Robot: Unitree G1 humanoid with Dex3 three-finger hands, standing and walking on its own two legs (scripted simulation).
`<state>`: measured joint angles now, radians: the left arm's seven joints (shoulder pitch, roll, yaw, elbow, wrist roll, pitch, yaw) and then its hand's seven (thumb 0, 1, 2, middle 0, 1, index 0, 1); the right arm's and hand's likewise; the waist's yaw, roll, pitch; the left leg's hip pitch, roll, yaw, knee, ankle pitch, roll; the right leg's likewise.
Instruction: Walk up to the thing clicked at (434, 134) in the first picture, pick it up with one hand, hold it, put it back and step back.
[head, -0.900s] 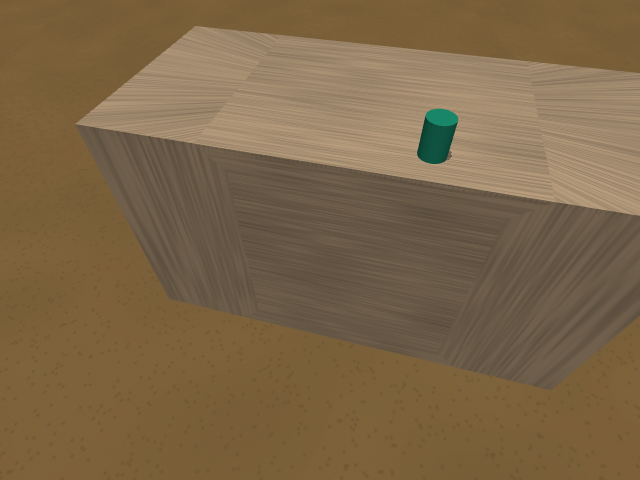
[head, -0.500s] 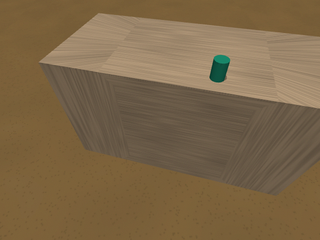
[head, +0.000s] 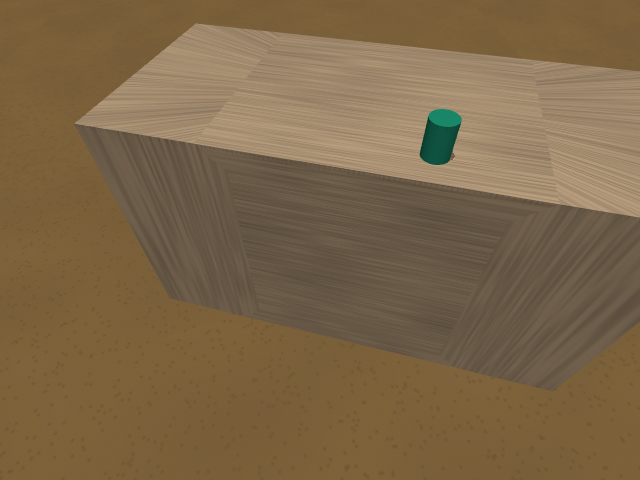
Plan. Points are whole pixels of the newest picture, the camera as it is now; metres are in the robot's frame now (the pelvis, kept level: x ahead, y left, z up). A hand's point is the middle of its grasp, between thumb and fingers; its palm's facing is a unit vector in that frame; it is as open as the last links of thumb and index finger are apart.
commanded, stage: stand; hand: right
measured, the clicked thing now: (439, 137) +0.73 -0.23 +0.01
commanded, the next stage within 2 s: walk up in 0.22 s
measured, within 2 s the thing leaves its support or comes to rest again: neither
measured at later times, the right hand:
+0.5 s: hand out of the picture +0.12 -0.24 -0.15, palm faces -0.01 +0.92 -0.40, open 7.4 cm
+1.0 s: hand (459, 458) +0.19 -0.20 -0.18, palm faces +0.14 +0.94 -0.30, open 7.4 cm
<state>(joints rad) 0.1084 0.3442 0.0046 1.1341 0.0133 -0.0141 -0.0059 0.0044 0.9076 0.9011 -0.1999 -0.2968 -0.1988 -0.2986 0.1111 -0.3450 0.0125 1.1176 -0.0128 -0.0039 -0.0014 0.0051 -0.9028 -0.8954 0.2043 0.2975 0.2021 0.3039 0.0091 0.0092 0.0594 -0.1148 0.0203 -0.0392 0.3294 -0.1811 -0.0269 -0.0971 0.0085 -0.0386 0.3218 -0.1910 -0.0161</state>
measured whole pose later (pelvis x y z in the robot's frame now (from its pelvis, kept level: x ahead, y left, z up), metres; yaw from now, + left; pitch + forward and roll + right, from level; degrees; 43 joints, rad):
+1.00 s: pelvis +0.21 +0.07 -0.02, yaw -11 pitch -4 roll +0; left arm 0.27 0.40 0.05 0.83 0.01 -0.10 -0.02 0.00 0.91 0.90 -0.20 -0.30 -0.20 -0.30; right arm 0.34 -0.41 -0.06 0.85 -0.03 0.02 0.06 0.01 -0.90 -0.90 0.20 0.30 0.20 0.30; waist -0.02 0.08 0.10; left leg -0.29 0.02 0.01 1.03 -0.50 0.03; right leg -0.32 0.00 -0.03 0.62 -0.24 -0.04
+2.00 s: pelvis +0.37 +0.11 -0.01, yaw -18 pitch -3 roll +0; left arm 0.08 0.37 0.00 1.05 0.00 0.00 -0.01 0.00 0.91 0.90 -0.20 -0.30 -0.20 -0.30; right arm 0.07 -0.37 0.00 1.06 0.00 -0.02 0.01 0.01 -0.90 -0.90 0.21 0.30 0.20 0.30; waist 0.00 0.00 0.08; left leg -0.23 0.06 0.10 0.51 -0.23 -0.01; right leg -0.18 -0.01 0.00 0.52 -0.29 0.00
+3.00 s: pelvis +0.39 +0.12 +0.00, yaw -18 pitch -2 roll +0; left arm 0.09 0.35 0.01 1.15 0.02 -0.01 -0.01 0.00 0.91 0.90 -0.20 -0.30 -0.20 -0.30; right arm 0.07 -0.34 -0.01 1.15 -0.02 -0.01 0.01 0.01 -0.90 -0.90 0.20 0.30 0.20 0.30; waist 0.00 0.00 0.05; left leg -0.13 0.05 0.10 0.31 -0.15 -0.01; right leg -0.08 -0.02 -0.01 0.30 -0.19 0.02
